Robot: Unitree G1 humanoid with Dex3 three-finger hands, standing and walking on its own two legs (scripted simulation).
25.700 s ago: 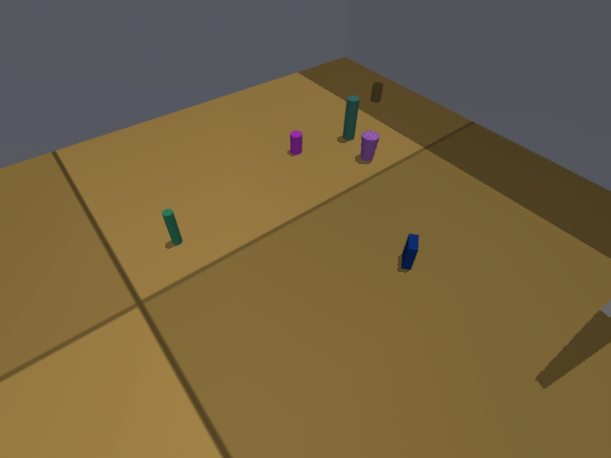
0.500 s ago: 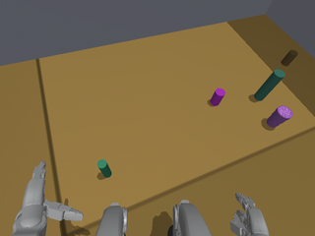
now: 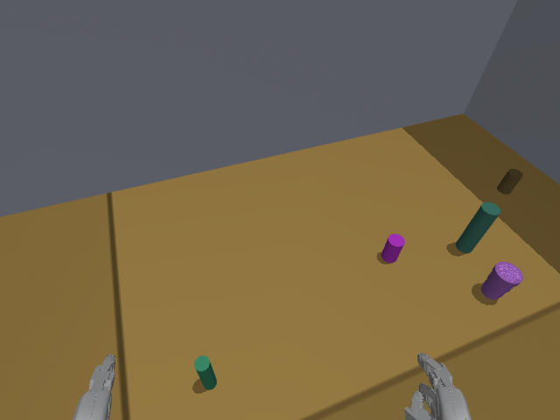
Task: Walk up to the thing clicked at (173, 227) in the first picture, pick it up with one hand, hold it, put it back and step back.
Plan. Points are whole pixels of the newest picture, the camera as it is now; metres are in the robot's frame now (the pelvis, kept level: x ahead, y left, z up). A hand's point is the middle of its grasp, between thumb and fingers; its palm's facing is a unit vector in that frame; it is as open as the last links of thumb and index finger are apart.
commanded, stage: home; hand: left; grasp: from the side
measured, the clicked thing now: (206, 373) +0.41 +0.20 -0.63
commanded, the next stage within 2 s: stand in 1.52 s
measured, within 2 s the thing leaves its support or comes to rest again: neither
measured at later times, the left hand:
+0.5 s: hand out of the picture +0.16 +0.17 -0.05, palm faces +0.11 -0.95 -0.30, open 17.6 cm
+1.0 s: hand out of the picture +0.16 +0.18 -0.05, palm faces +0.12 -0.95 -0.29, open 17.5 cm
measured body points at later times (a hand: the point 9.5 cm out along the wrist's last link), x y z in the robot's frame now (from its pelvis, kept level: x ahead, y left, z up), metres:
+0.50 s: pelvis -0.01 -0.01 +0.01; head +0.02 -0.01 +0.45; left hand +0.15 +0.22 -0.03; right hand +0.15 -0.26 -0.07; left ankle -0.01 +0.12 -0.68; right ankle +0.01 -0.14 -0.68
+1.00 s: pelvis -0.01 -0.01 +0.01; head +0.01 -0.01 +0.46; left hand +0.15 +0.23 -0.03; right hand +0.15 -0.25 -0.07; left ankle -0.01 +0.12 -0.68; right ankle +0.00 -0.14 -0.68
